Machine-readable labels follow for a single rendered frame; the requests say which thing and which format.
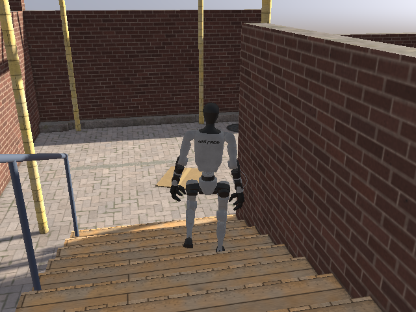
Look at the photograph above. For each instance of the left robot hand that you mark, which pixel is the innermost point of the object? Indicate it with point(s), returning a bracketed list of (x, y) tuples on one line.
[(175, 190)]

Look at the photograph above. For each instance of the robot shin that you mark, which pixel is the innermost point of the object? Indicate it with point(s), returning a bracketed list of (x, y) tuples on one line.
[(221, 231), (190, 216)]

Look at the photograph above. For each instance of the robot right forearm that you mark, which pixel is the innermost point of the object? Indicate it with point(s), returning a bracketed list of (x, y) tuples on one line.
[(236, 173)]

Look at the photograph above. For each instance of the left robot upper arm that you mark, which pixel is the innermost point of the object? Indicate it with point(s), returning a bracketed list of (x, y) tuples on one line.
[(185, 147)]

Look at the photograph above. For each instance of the right robot upper arm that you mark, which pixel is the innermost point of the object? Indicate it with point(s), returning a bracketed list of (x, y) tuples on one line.
[(232, 150)]

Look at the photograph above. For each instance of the left robot shin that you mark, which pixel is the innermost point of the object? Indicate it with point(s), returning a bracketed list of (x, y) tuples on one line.
[(190, 216)]

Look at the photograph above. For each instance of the right robot shin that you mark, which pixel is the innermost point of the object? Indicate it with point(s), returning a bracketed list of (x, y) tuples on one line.
[(221, 231)]

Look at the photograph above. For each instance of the right robot hand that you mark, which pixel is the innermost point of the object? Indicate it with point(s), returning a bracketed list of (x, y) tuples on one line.
[(240, 200)]

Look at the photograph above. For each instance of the robot left forearm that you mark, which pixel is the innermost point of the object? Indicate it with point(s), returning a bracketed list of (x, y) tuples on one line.
[(177, 173)]

